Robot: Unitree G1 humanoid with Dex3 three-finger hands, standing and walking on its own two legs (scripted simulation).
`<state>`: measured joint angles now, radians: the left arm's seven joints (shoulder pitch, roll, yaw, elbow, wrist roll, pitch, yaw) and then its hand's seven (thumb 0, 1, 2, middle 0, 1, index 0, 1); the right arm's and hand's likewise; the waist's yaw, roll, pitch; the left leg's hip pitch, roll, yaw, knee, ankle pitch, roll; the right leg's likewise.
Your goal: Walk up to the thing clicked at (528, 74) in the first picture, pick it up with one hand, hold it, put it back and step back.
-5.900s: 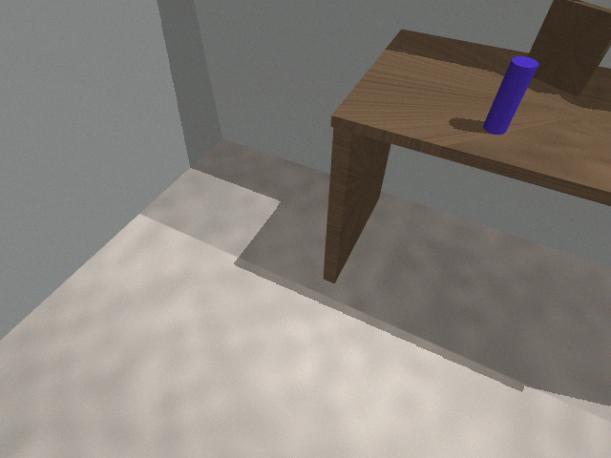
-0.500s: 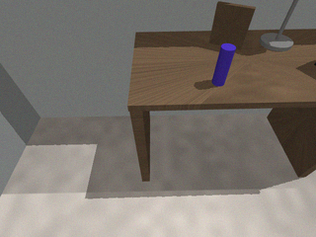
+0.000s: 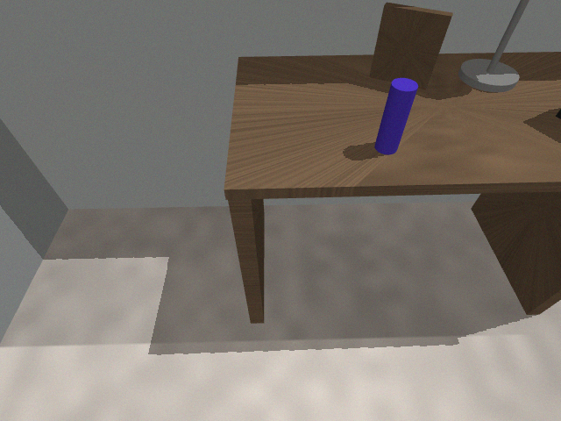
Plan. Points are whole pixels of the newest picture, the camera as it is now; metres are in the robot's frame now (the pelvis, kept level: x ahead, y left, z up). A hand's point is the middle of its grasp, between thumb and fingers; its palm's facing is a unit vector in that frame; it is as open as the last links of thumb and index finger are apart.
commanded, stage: stand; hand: right
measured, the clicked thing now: (394, 118) +0.67 -0.20 +0.05
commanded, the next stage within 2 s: walk up in 0.54 s
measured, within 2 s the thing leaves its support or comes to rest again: neither
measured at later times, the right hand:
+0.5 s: hand out of the picture +0.07 -0.25 -0.16, palm faces -0.04 +0.94 -0.34, open 7.4 cm
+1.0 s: hand out of the picture +0.14 -0.35 -0.16, palm faces -0.09 +0.92 -0.37, open 7.4 cm
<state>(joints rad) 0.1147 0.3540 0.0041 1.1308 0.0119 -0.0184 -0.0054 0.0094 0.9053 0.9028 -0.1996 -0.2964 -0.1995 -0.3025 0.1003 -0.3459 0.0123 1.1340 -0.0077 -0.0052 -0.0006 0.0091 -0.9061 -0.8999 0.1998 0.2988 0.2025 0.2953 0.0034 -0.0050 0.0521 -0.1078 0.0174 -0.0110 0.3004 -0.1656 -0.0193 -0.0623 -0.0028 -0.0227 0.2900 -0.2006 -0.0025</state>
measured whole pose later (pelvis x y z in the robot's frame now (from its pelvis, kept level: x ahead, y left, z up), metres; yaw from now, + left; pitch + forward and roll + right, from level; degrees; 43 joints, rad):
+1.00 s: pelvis +0.09 -0.07 -0.01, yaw +3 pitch -3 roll -1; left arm 0.32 0.38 0.08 0.93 0.03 -0.05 -0.05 0.01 0.90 0.90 -0.20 -0.30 -0.20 -0.30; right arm 0.30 -0.43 -0.08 0.95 -0.02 -0.01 0.04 0.01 -0.91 -0.90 0.20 0.30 0.20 0.30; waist 0.03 0.05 0.09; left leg -0.43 0.01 -0.07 0.95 -0.34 0.01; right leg -0.08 0.01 -0.09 0.42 -0.28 -0.03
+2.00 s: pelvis +0.17 -0.05 -0.02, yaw +7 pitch -3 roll +0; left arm 0.14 0.37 0.01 1.01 0.01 -0.01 -0.01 0.01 0.91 0.90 -0.20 -0.30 -0.20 -0.30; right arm 0.11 -0.34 -0.01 1.01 0.00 0.02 0.01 0.01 -0.91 -0.90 0.20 0.30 0.20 0.30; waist 0.01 0.00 0.10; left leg -0.23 0.01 -0.04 0.58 -0.29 -0.02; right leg -0.22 -0.03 0.00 0.58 -0.30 0.02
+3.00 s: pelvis +0.17 -0.05 +0.00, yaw +6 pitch -2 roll +0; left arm 0.11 0.35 0.02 1.15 0.01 -0.02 -0.01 0.01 0.91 0.90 -0.20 -0.30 -0.20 -0.30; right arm 0.09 -0.34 0.00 1.14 -0.01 0.00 0.01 0.01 -0.91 -0.90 0.20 0.30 0.20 0.30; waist 0.01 0.00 0.05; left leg -0.13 0.01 -0.04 0.32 -0.15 -0.02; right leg -0.12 -0.03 0.01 0.33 -0.17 0.03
